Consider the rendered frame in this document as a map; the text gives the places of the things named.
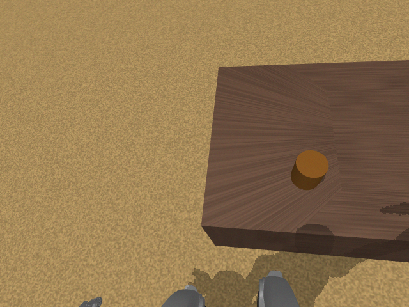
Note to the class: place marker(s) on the can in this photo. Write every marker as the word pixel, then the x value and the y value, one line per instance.
pixel 309 168

